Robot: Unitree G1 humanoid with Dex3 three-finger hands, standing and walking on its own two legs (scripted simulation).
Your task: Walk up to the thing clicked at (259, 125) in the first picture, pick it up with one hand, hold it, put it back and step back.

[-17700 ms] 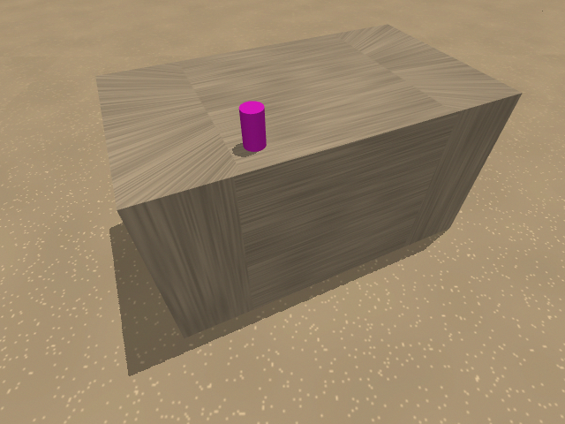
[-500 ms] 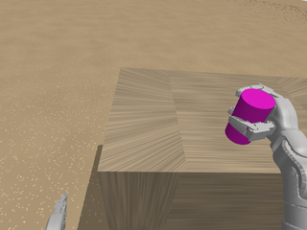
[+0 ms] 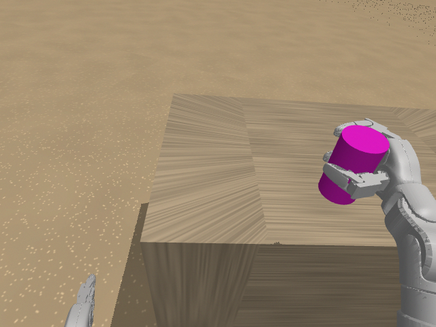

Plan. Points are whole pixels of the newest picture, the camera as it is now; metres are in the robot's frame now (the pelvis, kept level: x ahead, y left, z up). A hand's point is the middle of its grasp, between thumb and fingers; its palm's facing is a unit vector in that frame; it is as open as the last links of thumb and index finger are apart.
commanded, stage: hold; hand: right
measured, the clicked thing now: (349, 166) +0.33 -0.16 +0.22
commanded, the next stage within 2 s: crouch in 0.62 s
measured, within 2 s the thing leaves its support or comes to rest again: neither
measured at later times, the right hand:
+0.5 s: hand (349, 158) +0.33 -0.16 +0.23, palm faces +0.05 +1.00 -0.05, open 9.1 cm
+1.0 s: hand (338, 166) +0.35 -0.16 +0.20, palm faces +0.06 +1.00 -0.03, open 9.1 cm
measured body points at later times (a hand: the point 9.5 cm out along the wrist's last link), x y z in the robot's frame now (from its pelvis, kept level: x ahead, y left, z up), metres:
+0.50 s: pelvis +0.01 +0.00 +0.00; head -0.03 +0.03 +0.45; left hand +0.17 +0.26 -0.08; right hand +0.32 -0.21 +0.23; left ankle +0.04 +0.12 -0.73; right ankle -0.02 -0.14 -0.73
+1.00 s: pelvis +0.00 +0.00 +0.00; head -0.03 +0.03 +0.45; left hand +0.16 +0.26 -0.08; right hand +0.34 -0.21 +0.20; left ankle +0.04 +0.12 -0.73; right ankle -0.02 -0.14 -0.73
